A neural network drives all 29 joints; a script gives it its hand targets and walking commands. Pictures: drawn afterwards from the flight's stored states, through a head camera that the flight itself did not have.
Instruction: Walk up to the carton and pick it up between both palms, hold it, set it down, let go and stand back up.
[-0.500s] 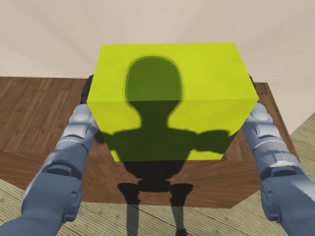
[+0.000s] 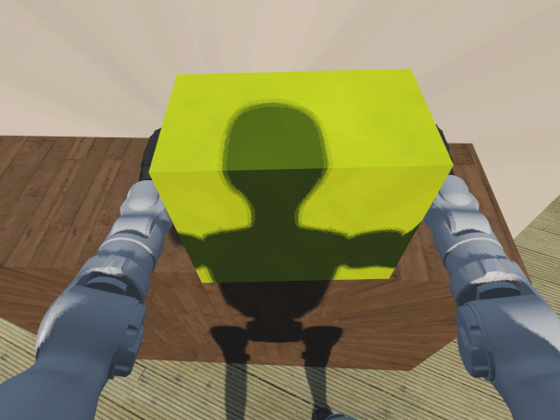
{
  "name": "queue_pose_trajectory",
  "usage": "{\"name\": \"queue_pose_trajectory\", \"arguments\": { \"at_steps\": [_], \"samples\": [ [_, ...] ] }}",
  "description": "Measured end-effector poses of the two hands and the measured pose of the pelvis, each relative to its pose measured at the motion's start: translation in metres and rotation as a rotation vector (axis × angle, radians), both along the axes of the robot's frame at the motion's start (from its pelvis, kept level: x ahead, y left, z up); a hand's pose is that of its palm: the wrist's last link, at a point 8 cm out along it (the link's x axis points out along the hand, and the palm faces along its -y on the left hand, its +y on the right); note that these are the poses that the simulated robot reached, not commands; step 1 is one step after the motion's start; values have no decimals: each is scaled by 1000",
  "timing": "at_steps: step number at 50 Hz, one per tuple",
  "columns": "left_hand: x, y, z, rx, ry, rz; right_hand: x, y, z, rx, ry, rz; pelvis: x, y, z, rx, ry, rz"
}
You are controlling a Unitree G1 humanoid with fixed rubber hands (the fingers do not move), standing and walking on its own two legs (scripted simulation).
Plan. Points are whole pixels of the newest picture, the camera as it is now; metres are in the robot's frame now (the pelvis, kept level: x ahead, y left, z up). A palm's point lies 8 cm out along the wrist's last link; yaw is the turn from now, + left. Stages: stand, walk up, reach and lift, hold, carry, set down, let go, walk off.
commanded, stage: reach and lift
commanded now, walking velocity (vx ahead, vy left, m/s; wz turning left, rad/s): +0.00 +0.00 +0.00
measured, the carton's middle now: (294, 187) +0.43 -0.05 +0.07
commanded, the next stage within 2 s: none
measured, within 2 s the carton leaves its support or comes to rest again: leaves its support in 0.40 s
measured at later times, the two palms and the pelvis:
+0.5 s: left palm (148, 185) +0.42 +0.16 +0.11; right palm (440, 178) +0.39 -0.25 +0.11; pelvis +0.01 +0.01 +0.01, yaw +4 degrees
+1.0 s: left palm (140, 187) +0.42 +0.17 +0.11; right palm (430, 174) +0.40 -0.24 +0.11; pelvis +0.01 +0.02 +0.01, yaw +0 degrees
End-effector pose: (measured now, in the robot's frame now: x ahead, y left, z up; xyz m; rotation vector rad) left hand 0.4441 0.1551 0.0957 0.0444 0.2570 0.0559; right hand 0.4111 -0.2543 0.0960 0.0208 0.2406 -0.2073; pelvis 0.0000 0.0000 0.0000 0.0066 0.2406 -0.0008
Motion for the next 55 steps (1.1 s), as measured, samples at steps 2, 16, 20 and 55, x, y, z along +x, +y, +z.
{"name": "queue_pose_trajectory", "arguments": {
  "at_steps": [2,16,20,55],
  "samples": [
    [0,0,0,-1,-2,0,0,0,0,0,0,0,0,0,0,0,1,2],
    [-2,0,2,-1,-32,-4,-2,1,2,4,-25,6,4,2,4,-6,-16,19],
    [-9,1,7,23,-81,-7,-8,2,8,-37,-86,17,8,5,9,-9,-29,37],
    [-29,22,19,-49,-158,44,-9,23,17,-33,-168,68,14,19,12,-16,-16,29]
  ]
}}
